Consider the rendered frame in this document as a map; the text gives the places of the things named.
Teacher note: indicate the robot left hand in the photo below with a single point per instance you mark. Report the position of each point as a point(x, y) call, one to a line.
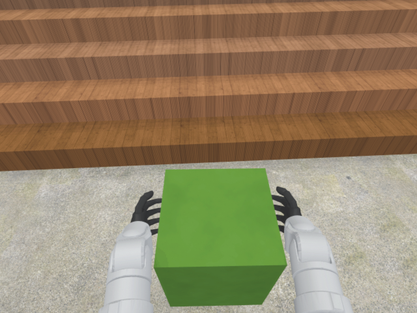
point(141, 213)

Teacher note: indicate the robot right hand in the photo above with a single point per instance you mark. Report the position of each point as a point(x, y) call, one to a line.
point(290, 207)

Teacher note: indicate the carton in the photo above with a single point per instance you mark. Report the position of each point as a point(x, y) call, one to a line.
point(218, 242)

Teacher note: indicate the robot left forearm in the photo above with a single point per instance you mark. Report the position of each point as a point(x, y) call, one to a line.
point(128, 284)

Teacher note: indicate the robot right forearm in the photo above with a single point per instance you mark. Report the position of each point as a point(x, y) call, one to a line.
point(317, 285)

